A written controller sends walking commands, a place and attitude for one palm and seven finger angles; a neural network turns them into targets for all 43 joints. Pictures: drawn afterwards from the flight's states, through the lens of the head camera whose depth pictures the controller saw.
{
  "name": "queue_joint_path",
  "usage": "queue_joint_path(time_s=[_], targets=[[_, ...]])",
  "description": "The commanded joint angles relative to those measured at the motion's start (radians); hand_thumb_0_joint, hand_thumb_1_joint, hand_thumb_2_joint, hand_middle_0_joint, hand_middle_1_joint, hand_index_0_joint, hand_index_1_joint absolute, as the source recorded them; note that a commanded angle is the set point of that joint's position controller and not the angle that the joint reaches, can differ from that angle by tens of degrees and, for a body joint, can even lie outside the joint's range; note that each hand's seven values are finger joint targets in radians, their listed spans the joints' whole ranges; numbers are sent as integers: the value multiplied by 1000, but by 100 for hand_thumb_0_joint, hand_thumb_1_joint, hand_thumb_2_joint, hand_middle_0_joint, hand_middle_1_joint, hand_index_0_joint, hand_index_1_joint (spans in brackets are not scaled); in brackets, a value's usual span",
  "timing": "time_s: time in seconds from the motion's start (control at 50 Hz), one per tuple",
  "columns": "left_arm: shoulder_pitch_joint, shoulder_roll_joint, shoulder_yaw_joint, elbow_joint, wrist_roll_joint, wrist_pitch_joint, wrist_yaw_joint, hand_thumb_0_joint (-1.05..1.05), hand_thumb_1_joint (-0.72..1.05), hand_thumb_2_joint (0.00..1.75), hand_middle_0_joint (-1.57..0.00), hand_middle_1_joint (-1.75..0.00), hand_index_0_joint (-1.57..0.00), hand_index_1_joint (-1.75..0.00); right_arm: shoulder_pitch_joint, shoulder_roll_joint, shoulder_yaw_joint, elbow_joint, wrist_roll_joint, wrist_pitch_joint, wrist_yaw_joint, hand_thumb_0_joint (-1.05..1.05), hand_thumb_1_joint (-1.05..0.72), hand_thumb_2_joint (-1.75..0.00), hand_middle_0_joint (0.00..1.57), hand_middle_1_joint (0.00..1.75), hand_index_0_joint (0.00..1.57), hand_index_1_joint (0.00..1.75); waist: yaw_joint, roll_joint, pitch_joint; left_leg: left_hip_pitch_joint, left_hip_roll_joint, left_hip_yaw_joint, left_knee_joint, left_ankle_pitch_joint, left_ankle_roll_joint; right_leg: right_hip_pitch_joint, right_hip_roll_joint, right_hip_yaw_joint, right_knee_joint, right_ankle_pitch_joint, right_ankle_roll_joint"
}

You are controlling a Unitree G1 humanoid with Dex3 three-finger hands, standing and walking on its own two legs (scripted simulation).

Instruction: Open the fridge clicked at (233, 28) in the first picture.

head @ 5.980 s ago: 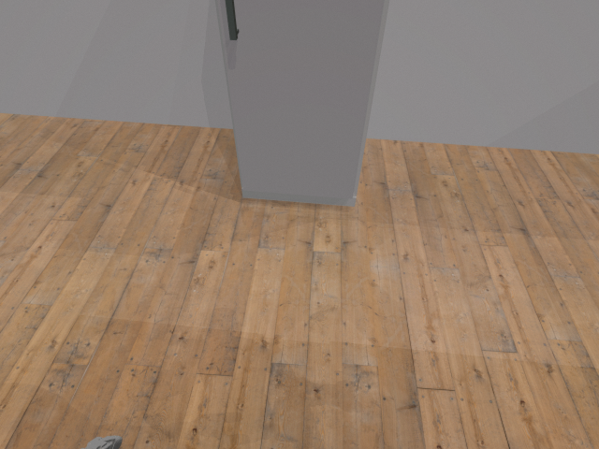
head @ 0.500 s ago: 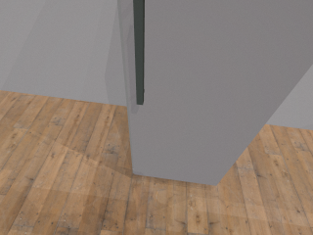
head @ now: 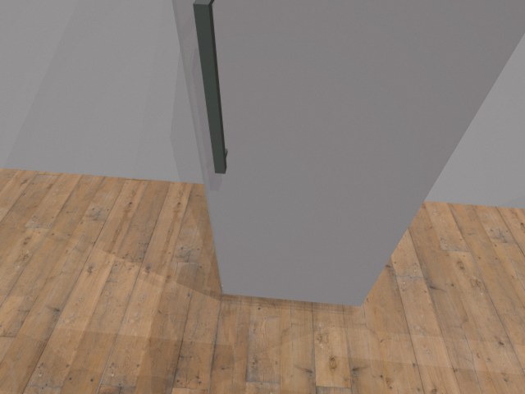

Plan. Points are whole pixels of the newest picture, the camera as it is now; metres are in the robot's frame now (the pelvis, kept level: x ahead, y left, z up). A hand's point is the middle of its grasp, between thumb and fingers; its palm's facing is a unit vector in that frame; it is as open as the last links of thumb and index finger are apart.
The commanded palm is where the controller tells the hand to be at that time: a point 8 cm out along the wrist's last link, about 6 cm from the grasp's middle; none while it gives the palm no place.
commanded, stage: come to a stop and stand still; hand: left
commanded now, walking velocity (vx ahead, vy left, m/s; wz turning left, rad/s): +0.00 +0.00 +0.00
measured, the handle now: (216, 97) +0.55 +0.12 +0.18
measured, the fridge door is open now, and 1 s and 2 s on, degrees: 0 0 0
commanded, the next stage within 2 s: look again from close up in 0.68 s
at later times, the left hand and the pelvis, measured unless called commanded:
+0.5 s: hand out of the picture +0.03 +0.20 -0.18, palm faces +0.05 -0.98 -0.22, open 7.4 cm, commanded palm none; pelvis +0.02 +0.02 -0.01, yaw +1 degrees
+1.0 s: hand out of the picture +0.02 +0.21 -0.18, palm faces +0.03 -0.98 -0.20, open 7.4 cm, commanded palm none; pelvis +0.02 +0.02 +0.00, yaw +1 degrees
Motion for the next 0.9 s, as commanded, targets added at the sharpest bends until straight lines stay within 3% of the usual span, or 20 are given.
queue_joint_path(time_s=[0.0, 0.12, 0.14, 0.16, 0.18, 0.2, 0.24, 0.3, 0.38, 0.44, 0.54, 0.62, 0.7, 0.88], targets=[[68, 96, 16, -23, 2, -13, 9, 0, 90, 90, -20, -30, -20, -30, 60, -75, -9, -24, 1, -18, -5, 0, -90, -90, 20, 30, 20, 30, 5, 10, 76, 6, 71, -92, -73, -29, 16, -106, -115, 121, -133, -52, -4], [78, 84, 14, -21, 2, -17, 10, 0, 90, 90, -20, -30, -20, -30, 81, -64, -9, -19, 2, -23, -7, 0, -90, -90, 20, 30, 20, 30, 1, -3, 68, 7, 75, -90, -69, 2, 17, -91, -116, 115, -125, -13, -5], [142, 114, 2, -10, 23, -47, 42, 0, 90, 90, -20, -30, -20, -30, -61, -106, -3, -96, 2, -39, 11, 0, -90, -90, 20, 30, 20, 30, 54, 4, 117, -94, 68, -65, 151, 0, -12, -111, -162, 168, -117, 283, 4], [77, 159, 11, -64, 17, -55, 34, 0, 90, 90, -20, -30, -20, -30, 24, -58, -7, -120, -2, -23, 17, 0, -90, -90, 20, 30, 20, 30, -31, -7, 35, -53, 38, -71, 159, -140, -3, -141, -211, 203, -158, -39, -41], [35, 156, 13, -90, 16, -54, 27, 0, 90, 90, -20, -30, -20, -30, 67, -69, -8, -111, -8, -18, 22, 0, -90, -90, 20, 30, 20, 30, -45, -22, 25, -43, 31, -62, 174, -133, 3, -190, -184, 183, -153, -225, -59], [26, 147, 17, -101, 16, -63, 24, 0, 90, 90, -20, -30, -20, -30, 97, -62, -4, -115, -15, -30, 25, 0, -90, -90, 20, 30, 20, 30, -49, 64, -33, -5, 25, -69, 152, -38, 7, -168, -174, 145, -96, -100, -69], [46, 123, 11, -95, 9, -63, 18, 0, 90, 90, -20, -30, -20, -30, 92, -69, 0, -124, -11, -41, 19, 0, -90, -90, 20, 30, 20, 30, -29, 98, -17, -33, 53, -106, 85, 19, 25, -137, -118, 113, -25, -50, -52], [66, 103, 5, -84, 11, -54, 14, 0, 90, 90, -20, -30, -20, -30, 67, -90, 3, -141, -8, -49, 10, 0, -90, -90, 20, 30, 20, 30, -4, 29, 27, -84, 70, -132, 40, 60, 46, -88, -95, 85, 13, 32, -33], [69, 113, 4, -90, 10, -42, 12, 0, 90, 90, -20, -30, -20, -30, 43, -115, 2, -138, -4, -47, 7, 0, -90, -90, 20, 30, 20, 30, 3, -24, 63, -80, 68, -132, 11, 36, 49, -91, -97, 82, 6, 25, -19], [67, 131, 9, -94, 10, -43, 12, 0, 90, 90, -20, -30, -20, -30, 32, -130, 2, -132, -5, -52, 6, 0, -90, -90, 20, 30, 20, 30, 4, -14, 29, -43, 67, -129, 11, 106, 52, -63, -103, 80, 15, 90, -16], [50, 157, 13, -105, 11, -35, 9, 0, 90, 90, -20, -30, -20, -30, -3, -154, 0, -131, -5, -50, 5, 0, -90, -90, 20, 30, 20, 30, 10, 2, 51, -44, 69, -131, -13, 78, 53, -63, -106, 78, -1, 62, -12], [46, 174, 14, -106, 12, -37, 6, 0, 90, 90, -20, -30, -20, -30, -23, -169, -2, -130, -4, -53, 5, 0, -90, -90, 20, 30, 20, 30, 11, 18, 9, -13, 70, -125, -8, 117, 53, -39, -112, 85, -7, 105, -11], [38, 185, 15, -107, 14, -36, 5, 0, 90, 90, -20, -30, -20, -30, -42, -178, -5, -128, -3, -52, 4, 0, -90, -90, 20, 30, 20, 30, 11, 12, 9, 4, 74, -118, -8, 132, 52, -40, -116, 86, -16, 132, -8], [29, 193, 12, -92, 14, -31, 1, 0, 90, 90, -20, -30, -20, -30, -69, -190, -6, -113, -2, -49, 6, 0, -90, -90, 20, 30, 20, 30, 11, 16, 14, 9, 77, -125, -31, 95, 50, -40, -118, 89, -37, 92, -5]])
